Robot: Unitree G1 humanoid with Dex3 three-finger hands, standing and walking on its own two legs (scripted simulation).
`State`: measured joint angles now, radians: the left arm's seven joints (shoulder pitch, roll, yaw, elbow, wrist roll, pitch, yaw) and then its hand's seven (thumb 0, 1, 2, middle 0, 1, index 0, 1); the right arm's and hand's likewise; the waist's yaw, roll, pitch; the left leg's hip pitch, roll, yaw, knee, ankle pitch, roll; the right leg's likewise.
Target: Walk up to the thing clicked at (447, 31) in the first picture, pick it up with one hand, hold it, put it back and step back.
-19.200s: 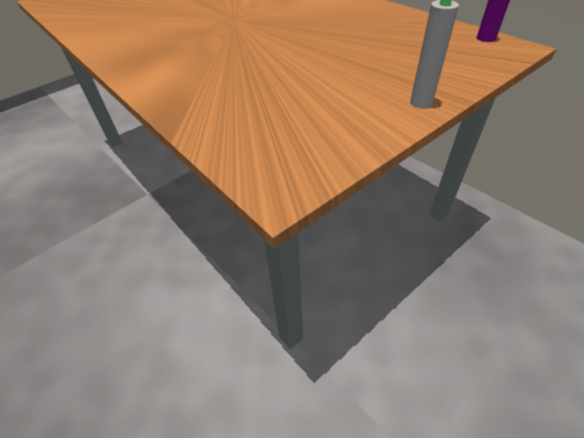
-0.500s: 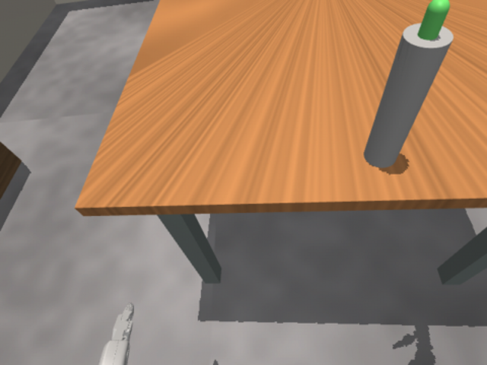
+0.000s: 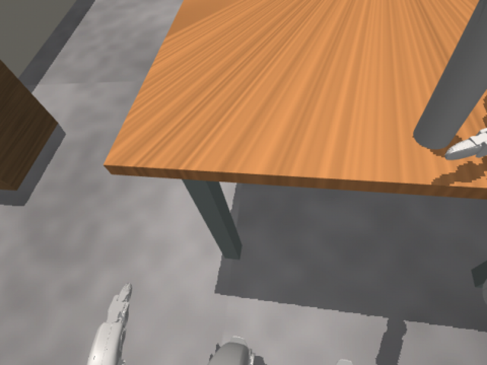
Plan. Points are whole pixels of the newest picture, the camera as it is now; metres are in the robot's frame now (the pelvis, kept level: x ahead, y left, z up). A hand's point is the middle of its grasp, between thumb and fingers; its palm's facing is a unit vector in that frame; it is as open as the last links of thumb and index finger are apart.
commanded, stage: close in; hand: right
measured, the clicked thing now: (473, 65) +0.51 -0.21 +0.18
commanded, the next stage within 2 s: rest palm in 0.24 s
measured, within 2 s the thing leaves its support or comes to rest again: leaves its support in 1.76 s
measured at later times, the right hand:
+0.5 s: hand (440, 110) +0.51 -0.20 +0.11, palm faces +0.11 +0.99 +0.03, open 17.6 cm
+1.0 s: hand (441, 97) +0.52 -0.20 +0.12, palm faces +0.12 +0.99 +0.01, open 15.4 cm
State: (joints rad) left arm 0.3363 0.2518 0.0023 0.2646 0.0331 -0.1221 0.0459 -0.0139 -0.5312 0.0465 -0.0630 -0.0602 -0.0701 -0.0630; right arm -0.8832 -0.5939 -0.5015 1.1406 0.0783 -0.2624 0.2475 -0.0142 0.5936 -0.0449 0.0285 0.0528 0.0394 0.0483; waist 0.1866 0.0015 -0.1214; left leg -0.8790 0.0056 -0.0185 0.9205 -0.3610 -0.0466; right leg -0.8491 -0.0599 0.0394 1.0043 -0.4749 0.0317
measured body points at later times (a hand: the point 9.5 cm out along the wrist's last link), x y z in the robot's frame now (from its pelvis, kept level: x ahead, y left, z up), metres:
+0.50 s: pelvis +0.01 +0.00 +0.01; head +0.10 -0.02 +0.45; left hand +0.16 +0.26 -0.02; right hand +0.49 -0.25 +0.11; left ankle +0.04 +0.15 -0.68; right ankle +0.00 -0.14 -0.68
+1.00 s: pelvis +0.01 +0.00 +0.00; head +0.10 -0.01 +0.44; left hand +0.15 +0.27 -0.03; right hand +0.51 -0.25 +0.12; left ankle +0.04 +0.15 -0.68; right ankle +0.00 -0.14 -0.68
